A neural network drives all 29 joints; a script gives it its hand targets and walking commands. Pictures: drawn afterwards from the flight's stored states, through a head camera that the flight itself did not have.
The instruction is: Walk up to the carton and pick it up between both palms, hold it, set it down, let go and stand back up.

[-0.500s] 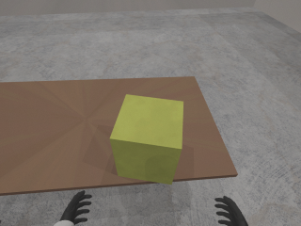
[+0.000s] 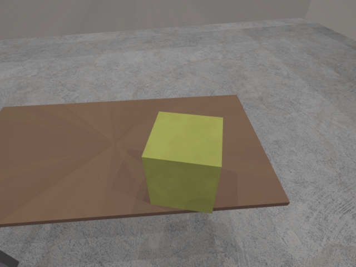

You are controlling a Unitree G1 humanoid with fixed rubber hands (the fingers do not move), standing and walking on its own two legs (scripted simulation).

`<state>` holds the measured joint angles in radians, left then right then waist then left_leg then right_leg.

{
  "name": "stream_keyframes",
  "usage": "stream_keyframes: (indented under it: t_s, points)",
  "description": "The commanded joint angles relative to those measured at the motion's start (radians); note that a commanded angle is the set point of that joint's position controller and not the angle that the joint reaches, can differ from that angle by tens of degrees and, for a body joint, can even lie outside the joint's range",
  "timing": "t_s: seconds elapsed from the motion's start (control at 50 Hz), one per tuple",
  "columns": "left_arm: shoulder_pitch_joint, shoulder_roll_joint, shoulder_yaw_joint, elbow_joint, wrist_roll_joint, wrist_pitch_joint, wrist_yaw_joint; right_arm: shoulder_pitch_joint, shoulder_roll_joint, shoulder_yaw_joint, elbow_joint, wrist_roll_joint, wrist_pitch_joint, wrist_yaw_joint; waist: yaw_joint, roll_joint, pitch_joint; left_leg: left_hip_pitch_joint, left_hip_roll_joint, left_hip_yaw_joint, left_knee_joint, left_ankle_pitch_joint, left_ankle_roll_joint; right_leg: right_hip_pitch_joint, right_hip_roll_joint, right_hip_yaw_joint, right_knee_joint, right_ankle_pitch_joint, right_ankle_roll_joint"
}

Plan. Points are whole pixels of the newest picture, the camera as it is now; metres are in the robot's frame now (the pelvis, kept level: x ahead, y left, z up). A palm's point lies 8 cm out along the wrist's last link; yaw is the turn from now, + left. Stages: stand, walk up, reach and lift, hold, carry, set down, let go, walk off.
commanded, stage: stand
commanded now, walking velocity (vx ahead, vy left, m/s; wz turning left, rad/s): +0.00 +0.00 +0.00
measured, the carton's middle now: (185, 162) +0.47 -0.01 -0.08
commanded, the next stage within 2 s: none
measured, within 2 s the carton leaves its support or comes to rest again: neither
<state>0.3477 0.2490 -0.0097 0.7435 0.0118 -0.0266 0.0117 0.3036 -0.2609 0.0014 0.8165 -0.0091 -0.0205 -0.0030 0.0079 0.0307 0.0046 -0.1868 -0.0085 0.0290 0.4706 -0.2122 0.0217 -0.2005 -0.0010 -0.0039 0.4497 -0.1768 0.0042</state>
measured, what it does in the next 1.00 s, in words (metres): stands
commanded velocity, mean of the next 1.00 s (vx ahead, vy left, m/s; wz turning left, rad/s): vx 0.00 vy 0.00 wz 0.00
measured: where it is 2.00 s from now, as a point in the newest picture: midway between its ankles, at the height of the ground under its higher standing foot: outside the picture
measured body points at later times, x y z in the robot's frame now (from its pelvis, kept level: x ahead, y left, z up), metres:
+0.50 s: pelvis -0.02 +0.00 +0.00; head -0.04 -0.01 +0.44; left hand +0.00 +0.26 -0.13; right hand +0.03 -0.26 -0.14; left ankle +0.03 +0.10 -0.74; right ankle +0.05 -0.12 -0.74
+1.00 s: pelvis +0.01 -0.01 +0.00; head +0.01 -0.02 +0.45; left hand +0.06 +0.24 -0.13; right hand +0.06 -0.27 -0.14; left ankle +0.03 +0.10 -0.74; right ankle +0.05 -0.12 -0.74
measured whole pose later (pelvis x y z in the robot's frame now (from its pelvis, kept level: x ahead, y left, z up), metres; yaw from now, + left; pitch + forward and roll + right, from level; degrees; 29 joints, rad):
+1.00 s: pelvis +0.01 -0.01 +0.00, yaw +1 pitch -2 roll +0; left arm 0.38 0.24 -0.01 0.80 0.01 -0.01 0.03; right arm 0.35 -0.25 0.01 0.85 -0.01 0.00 -0.02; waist 0.00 0.01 0.00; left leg -0.23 0.00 -0.01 0.50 -0.24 0.00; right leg -0.25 0.03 0.02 0.50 -0.22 -0.02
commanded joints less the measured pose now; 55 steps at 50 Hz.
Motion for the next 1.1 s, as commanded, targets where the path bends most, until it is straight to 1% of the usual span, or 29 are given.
stream_keyframes:
  t_s: [0.0,0.02,0.04,0.06,0.08,0.12,0.14,0.16,0.18,0.22,0.24,0.28,0.3,0.34,0.36,0.46,0.52,0.62,0.7,0.86,0.98,1.08]
  points:
    - [0.011,0.139,0.039,-0.060,0.003,-0.019,0.005,0.004,-0.128,-0.032,-0.073,-0.001,-0.019,-0.003,0.001,-0.020,0.055,-0.095,0.096,-0.134,-0.147,-0.231,-0.001,-0.066,-0.078,0.102,-0.096,-0.174,-0.002]
    - [0.022,0.134,0.039,-0.060,0.002,-0.017,0.006,0.011,-0.131,-0.032,-0.076,0.003,-0.017,-0.002,-0.001,-0.011,0.065,-0.127,0.098,-0.149,-0.158,-0.281,0.002,-0.061,-0.075,0.103,-0.085,-0.196,-0.002]
    - [0.020,0.136,0.037,-0.053,0.006,-0.017,0.007,0.006,-0.123,-0.033,-0.070,0.001,-0.014,-0.002,0.000,-0.017,0.099,-0.149,0.092,-0.143,-0.164,-0.290,0.001,-0.069,-0.078,0.109,-0.085,-0.201,-0.001]
    - [0.038,0.132,0.036,-0.054,0.008,-0.016,0.007,0.015,-0.128,-0.032,-0.072,0.003,-0.013,-0.002,0.005,-0.018,0.087,-0.154,0.097,-0.151,-0.164,-0.315,0.002,-0.077,-0.074,0.104,-0.083,-0.207,0.002]
    - [0.035,0.132,0.034,-0.051,0.010,-0.017,0.006,0.020,-0.125,-0.036,-0.073,0.000,-0.013,-0.002,0.000,-0.010,0.097,-0.155,0.094,-0.155,-0.168,-0.325,-0.001,-0.093,-0.074,0.105,-0.076,-0.229,0.000]
    - [0.056,0.133,0.040,-0.042,0.010,-0.014,0.006,0.024,-0.134,-0.038,-0.066,0.000,-0.008,-0.002,0.006,0.008,0.113,-0.198,0.092,-0.156,-0.171,-0.391,0.000,-0.104,-0.066,0.113,-0.082,-0.281,0.001]
    - [0.061,0.133,0.041,-0.037,0.010,-0.011,0.006,0.028,-0.137,-0.042,-0.064,0.000,-0.005,-0.001,0.003,0.000,0.115,-0.201,0.090,-0.152,-0.168,-0.398,0.001,-0.119,-0.063,0.114,-0.080,-0.305,0.000]
    - [0.062,0.132,0.042,-0.038,0.007,-0.010,0.006,0.038,-0.133,-0.041,-0.062,-0.002,-0.005,0.000,0.003,-0.011,0.116,-0.207,0.092,-0.163,-0.166,-0.386,0.004,-0.106,-0.061,0.115,-0.073,-0.282,0.000]
    - [0.063,0.131,0.040,-0.037,0.008,-0.013,0.006,0.040,-0.134,-0.037,-0.066,-0.001,-0.006,-0.001,-0.003,0.006,0.108,-0.190,0.084,-0.153,-0.153,-0.345,0.000,-0.121,-0.069,0.125,-0.077,-0.264,-0.005]
    - [0.065,0.134,0.039,-0.027,0.009,-0.017,0.009,0.048,-0.124,-0.036,-0.056,0.000,-0.010,-0.002,-0.002,-0.008,0.085,-0.174,0.081,-0.153,-0.132,-0.284,-0.002,-0.109,-0.075,0.123,-0.075,-0.220,-0.004]
    - [0.075,0.142,0.045,-0.028,0.008,-0.014,0.009,0.071,-0.126,-0.041,-0.059,-0.011,-0.009,-0.002,-0.014,-0.092,0.065,-0.149,0.089,-0.167,-0.146,-0.330,0.004,-0.124,-0.058,0.117,-0.071,-0.277,-0.009]
    - [0.090,0.120,0.043,-0.027,0.009,-0.008,0.008,0.066,-0.146,-0.048,-0.058,-0.011,-0.003,-0.003,-0.007,-0.046,0.087,-0.178,0.093,-0.177,-0.159,-0.401,0.007,-0.143,-0.051,0.115,-0.066,-0.315,-0.011]
    - [0.098,0.116,0.042,-0.025,0.008,-0.006,0.008,0.063,-0.143,-0.047,-0.057,-0.009,0.000,-0.004,-0.003,-0.029,0.100,-0.195,0.092,-0.176,-0.164,-0.408,0.005,-0.140,-0.051,0.118,-0.062,-0.307,-0.011]
    - [0.106,0.120,0.044,-0.021,0.006,-0.006,0.009,0.063,-0.130,-0.044,-0.055,-0.006,0.001,-0.005,-0.001,-0.013,0.098,-0.197,0.089,-0.173,-0.159,-0.366,0.002,-0.124,-0.051,0.122,-0.055,-0.257,-0.010]
    - [0.109,0.123,0.046,-0.019,0.007,-0.007,0.010,0.063,-0.127,-0.043,-0.054,-0.006,0.000,-0.006,-0.001,-0.015,0.087,-0.188,0.087,-0.170,-0.152,-0.347,0.001,-0.117,-0.052,0.125,-0.053,-0.244,-0.010]
    - [0.113,0.129,0.052,-0.014,0.007,-0.003,0.013,0.082,-0.122,-0.047,-0.050,-0.008,0.006,-0.007,-0.008,-0.024,0.100,-0.169,0.079,-0.163,-0.130,-0.352,0.001,-0.168,-0.055,0.147,-0.075,-0.309,-0.015]
    - [0.111,0.129,0.052,-0.012,0.004,-0.003,0.014,0.088,-0.119,-0.045,-0.048,-0.008,0.006,-0.009,-0.011,-0.032,0.098,-0.150,0.078,-0.161,-0.112,-0.305,0.000,-0.177,-0.060,0.157,-0.082,-0.294,-0.017]
    - [0.108,0.129,0.052,-0.013,0.002,-0.002,0.014,0.094,-0.117,-0.043,-0.047,-0.007,0.005,-0.010,-0.012,-0.037,0.101,-0.143,0.079,-0.161,-0.100,-0.280,0.001,-0.185,-0.066,0.171,-0.091,-0.297,-0.023]
    - [0.103,0.124,0.047,-0.011,-0.001,-0.004,0.015,0.092,-0.113,-0.037,-0.045,-0.004,0.001,-0.013,-0.009,-0.037,0.080,-0.120,0.081,-0.158,-0.087,-0.196,0.001,-0.155,-0.071,0.174,-0.085,-0.224,-0.026]
    - [0.084,0.119,0.037,-0.002,-0.005,-0.003,0.019,0.089,-0.108,-0.025,-0.034,0.000,0.000,-0.018,-0.007,-0.034,0.053,-0.081,0.088,-0.148,-0.074,-0.068,-0.003,-0.104,-0.074,0.165,-0.071,-0.098,-0.026]
    - [0.068,0.117,0.031,0.010,-0.008,-0.002,0.022,0.083,-0.108,-0.018,-0.023,0.003,0.001,-0.023,-0.007,-0.031,0.043,-0.060,0.093,-0.142,-0.072,-0.004,-0.007,-0.072,-0.075,0.155,-0.062,-0.011,-0.025]
    - [0.053,0.115,0.028,0.021,-0.009,-0.001,0.024,0.076,-0.108,-0.015,-0.013,0.004,0.003,-0.026,-0.008,-0.030,0.040,-0.042,0.096,-0.137,-0.073,0.029,-0.009,-0.056,-0.076,0.150,-0.061,0.037,-0.025]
